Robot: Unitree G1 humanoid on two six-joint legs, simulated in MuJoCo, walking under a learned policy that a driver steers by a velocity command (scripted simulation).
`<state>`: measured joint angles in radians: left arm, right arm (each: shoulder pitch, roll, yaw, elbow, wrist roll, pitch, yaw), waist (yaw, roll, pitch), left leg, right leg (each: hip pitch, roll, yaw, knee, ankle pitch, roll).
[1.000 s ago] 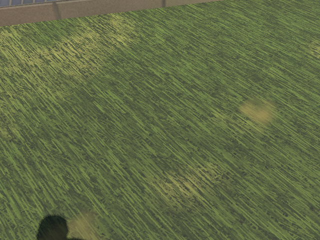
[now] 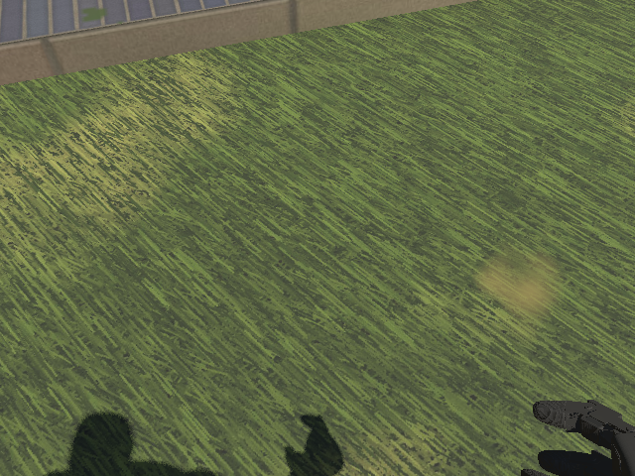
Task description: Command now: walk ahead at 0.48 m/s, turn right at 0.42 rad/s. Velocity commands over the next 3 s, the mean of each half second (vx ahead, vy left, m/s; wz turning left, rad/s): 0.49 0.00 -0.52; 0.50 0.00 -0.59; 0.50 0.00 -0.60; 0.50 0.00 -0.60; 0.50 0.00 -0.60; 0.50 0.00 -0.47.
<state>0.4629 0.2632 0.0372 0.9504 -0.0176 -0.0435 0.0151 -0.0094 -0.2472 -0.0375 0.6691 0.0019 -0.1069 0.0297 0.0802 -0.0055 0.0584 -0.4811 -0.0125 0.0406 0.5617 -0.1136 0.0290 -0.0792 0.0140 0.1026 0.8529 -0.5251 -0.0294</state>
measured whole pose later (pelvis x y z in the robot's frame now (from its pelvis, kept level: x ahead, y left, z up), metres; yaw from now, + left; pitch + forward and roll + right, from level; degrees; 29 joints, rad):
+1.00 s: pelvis +0.56 -0.14 +0.00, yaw -34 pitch +2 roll +1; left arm 0.39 0.31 0.08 0.72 -0.02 -0.02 0.02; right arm 0.03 -0.28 -0.05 0.72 -0.01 -0.13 0.03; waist 0.06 -0.02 0.01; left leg -0.46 -0.04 -0.01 0.53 -0.10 0.01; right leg -0.14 0.08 0.22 0.75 -0.50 -0.04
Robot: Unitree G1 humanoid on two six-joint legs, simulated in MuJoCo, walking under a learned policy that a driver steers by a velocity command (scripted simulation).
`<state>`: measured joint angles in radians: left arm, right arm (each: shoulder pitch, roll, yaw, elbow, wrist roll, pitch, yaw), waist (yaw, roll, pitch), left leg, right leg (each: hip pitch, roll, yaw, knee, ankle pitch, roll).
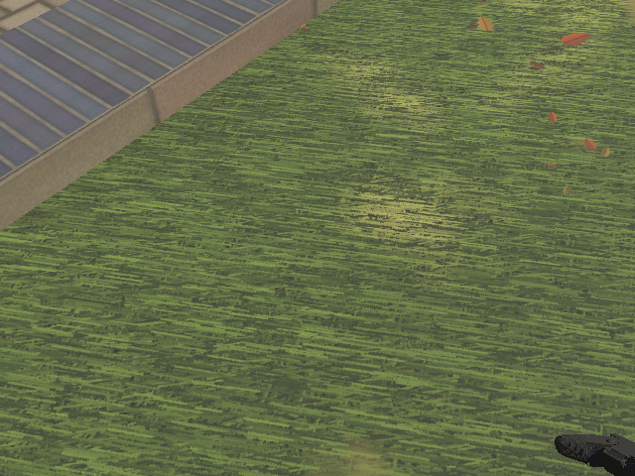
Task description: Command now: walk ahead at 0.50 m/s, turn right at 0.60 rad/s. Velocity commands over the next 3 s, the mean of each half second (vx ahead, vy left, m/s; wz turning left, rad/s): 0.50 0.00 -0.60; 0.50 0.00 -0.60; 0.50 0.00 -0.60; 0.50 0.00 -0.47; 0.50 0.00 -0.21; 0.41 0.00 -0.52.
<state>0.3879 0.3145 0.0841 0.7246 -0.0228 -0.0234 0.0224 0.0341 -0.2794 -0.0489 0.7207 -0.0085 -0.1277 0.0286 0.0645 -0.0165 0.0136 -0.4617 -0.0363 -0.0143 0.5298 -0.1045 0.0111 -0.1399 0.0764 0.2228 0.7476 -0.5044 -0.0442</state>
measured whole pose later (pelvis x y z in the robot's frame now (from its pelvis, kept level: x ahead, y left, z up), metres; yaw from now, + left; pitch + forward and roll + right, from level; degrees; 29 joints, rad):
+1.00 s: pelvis +0.54 -0.12 +0.00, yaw -35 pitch +2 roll +1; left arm 0.39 0.32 0.08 0.70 -0.03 -0.02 0.02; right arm 0.05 -0.29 -0.04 0.70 -0.01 -0.12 0.03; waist 0.06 -0.01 0.01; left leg -0.46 -0.03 -0.02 0.55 -0.13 0.01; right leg -0.17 0.08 0.22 0.78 -0.51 -0.04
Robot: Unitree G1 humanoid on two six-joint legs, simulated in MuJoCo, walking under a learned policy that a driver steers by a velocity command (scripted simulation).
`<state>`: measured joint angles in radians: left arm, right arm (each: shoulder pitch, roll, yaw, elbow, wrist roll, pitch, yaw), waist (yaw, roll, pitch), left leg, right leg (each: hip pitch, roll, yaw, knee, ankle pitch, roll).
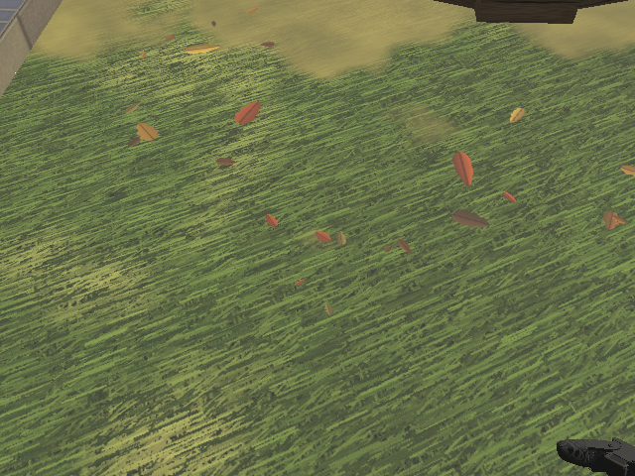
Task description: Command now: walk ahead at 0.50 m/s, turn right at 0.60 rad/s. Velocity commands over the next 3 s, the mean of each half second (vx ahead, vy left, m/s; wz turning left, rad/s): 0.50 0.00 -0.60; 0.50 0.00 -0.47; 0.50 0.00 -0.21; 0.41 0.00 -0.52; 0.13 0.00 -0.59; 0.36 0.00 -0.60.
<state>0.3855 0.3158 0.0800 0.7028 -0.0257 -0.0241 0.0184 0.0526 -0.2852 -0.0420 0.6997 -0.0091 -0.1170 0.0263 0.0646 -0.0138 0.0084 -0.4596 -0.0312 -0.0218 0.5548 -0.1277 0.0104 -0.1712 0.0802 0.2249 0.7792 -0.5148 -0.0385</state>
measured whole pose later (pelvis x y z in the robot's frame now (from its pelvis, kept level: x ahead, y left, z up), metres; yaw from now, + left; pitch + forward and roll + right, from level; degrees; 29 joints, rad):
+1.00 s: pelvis +0.54 -0.13 +0.00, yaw -31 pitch +2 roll +0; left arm 0.38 0.31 0.07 0.75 -0.01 -0.03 0.01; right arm 0.07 -0.28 -0.04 0.70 -0.01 -0.11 0.04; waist 0.06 0.00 0.01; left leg -0.46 -0.02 0.01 0.54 -0.14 0.03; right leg -0.10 0.07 0.18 0.68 -0.50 -0.04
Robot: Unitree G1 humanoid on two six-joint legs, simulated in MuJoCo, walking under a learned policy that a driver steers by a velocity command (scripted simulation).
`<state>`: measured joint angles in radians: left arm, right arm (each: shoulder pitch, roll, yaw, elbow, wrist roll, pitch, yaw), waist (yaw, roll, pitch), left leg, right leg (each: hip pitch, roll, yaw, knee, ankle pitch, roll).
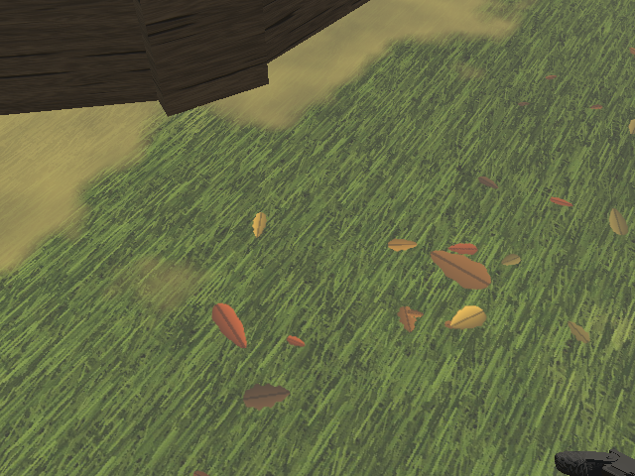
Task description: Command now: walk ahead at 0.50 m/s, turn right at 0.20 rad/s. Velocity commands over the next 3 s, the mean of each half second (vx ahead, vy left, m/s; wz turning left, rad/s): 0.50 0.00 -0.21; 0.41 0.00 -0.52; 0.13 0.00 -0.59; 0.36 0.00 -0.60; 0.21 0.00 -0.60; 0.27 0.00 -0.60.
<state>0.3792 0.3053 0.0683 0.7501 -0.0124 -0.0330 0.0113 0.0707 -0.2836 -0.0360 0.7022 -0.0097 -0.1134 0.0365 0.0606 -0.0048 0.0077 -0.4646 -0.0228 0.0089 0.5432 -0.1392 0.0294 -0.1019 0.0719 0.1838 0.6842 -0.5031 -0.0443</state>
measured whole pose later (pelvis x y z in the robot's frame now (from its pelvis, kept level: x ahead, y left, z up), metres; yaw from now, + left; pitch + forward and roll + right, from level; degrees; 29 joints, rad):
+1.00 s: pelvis +0.54 -0.07 +0.00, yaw -23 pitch +2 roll +0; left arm 0.35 0.32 0.08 0.74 -0.01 0.00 0.03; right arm 0.02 -0.27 -0.03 0.65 -0.03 -0.10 0.01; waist 0.08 -0.01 0.04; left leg -0.49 -0.04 -0.04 0.51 -0.05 0.01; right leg -0.22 0.13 0.23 0.82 -0.55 -0.03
